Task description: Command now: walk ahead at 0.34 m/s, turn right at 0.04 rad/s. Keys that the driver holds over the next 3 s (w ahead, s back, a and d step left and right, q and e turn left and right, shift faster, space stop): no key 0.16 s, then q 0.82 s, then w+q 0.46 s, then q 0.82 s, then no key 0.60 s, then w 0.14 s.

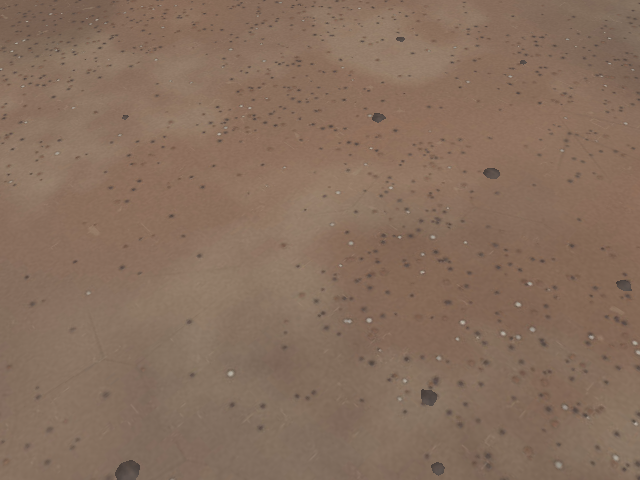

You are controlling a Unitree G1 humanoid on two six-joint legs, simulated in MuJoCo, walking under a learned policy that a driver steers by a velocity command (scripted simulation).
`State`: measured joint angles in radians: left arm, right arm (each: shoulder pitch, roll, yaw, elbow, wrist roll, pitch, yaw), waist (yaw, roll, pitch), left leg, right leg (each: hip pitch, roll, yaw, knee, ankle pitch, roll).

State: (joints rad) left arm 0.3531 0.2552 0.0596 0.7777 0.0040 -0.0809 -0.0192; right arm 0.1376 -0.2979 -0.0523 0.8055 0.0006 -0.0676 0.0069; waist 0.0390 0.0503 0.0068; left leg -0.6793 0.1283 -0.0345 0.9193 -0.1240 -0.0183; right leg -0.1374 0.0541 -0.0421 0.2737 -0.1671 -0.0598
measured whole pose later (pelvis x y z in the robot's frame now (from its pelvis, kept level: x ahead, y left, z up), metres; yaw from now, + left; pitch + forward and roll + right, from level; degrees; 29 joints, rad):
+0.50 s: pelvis +0.12 +0.04 -0.01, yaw +7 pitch +3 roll -1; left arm 0.15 0.28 0.06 0.79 0.00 0.01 0.06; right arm 0.17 -0.28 -0.07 0.77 0.00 0.01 -0.02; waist -0.04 0.00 0.03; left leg -0.43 -0.07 -0.09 0.43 -0.05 0.05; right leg -0.46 0.01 0.08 0.80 -0.38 0.04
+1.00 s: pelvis +0.13 +0.02 -0.01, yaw +25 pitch +2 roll +0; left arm 0.17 0.28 0.07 0.76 -0.01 0.01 0.04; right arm 0.15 -0.28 -0.08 0.65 0.02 0.07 0.02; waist 0.03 0.00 0.04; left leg -0.37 0.03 0.03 0.71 -0.34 -0.05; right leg -0.24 -0.11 -0.15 0.48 -0.26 0.02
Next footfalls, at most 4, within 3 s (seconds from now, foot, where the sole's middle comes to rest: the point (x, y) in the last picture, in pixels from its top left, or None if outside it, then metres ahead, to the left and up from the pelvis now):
0.18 left None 0.26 0.14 -0.79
0.60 right None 0.21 -0.09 -0.79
1.04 left None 0.10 0.15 -0.79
1.52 right None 0.45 0.12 -0.79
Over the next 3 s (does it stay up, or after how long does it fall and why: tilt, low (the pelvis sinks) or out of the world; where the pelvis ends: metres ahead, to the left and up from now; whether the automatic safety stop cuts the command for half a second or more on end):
stays up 0.37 0.26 -0.02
